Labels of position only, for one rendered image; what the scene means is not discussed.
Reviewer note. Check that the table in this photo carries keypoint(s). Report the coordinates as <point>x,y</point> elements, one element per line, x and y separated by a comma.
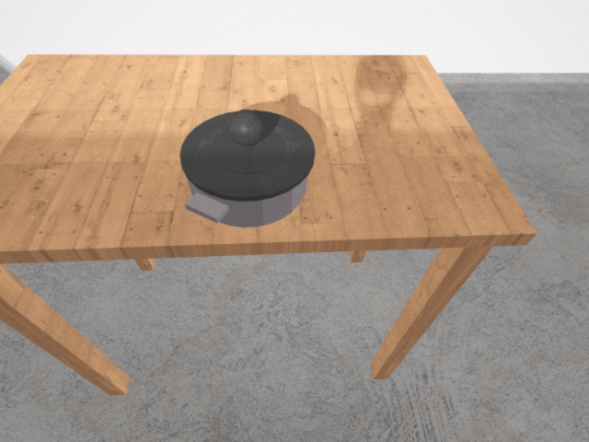
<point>90,171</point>

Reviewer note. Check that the pot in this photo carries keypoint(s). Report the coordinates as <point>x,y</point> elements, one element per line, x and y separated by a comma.
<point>245,214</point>

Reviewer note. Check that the lid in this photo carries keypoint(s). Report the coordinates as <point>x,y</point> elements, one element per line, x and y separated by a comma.
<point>217,165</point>

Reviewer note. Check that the knob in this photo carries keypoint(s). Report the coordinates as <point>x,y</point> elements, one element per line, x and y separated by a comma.
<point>246,127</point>

